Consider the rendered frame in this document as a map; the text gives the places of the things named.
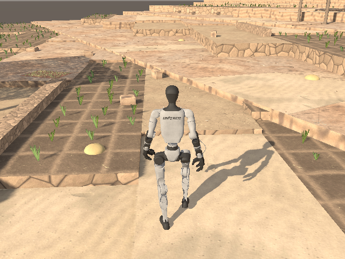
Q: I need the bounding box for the robot right forearm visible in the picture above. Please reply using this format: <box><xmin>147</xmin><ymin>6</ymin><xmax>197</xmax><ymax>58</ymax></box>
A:
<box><xmin>192</xmin><ymin>131</ymin><xmax>203</xmax><ymax>158</ymax></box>

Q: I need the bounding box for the robot left forearm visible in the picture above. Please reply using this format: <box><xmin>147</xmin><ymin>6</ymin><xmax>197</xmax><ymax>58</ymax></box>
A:
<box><xmin>143</xmin><ymin>130</ymin><xmax>153</xmax><ymax>151</ymax></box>

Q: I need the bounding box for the robot right hand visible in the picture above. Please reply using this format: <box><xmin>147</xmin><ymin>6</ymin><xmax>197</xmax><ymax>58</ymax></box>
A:
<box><xmin>192</xmin><ymin>157</ymin><xmax>205</xmax><ymax>172</ymax></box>

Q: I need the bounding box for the robot left hand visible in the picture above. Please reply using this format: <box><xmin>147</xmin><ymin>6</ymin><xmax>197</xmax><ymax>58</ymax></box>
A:
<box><xmin>143</xmin><ymin>149</ymin><xmax>155</xmax><ymax>160</ymax></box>

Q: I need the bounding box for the left robot upper arm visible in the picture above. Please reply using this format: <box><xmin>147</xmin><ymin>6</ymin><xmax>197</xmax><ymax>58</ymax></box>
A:
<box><xmin>147</xmin><ymin>109</ymin><xmax>161</xmax><ymax>138</ymax></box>

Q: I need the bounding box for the right robot shin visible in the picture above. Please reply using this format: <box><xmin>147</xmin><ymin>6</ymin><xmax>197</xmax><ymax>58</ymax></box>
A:
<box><xmin>182</xmin><ymin>168</ymin><xmax>190</xmax><ymax>201</ymax></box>

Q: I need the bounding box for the right robot upper arm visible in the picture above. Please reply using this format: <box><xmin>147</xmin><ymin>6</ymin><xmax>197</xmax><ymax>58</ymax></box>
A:
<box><xmin>183</xmin><ymin>109</ymin><xmax>197</xmax><ymax>140</ymax></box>

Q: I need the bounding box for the left robot foot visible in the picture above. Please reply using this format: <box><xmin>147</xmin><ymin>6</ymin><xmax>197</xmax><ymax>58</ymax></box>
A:
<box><xmin>160</xmin><ymin>215</ymin><xmax>170</xmax><ymax>230</ymax></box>

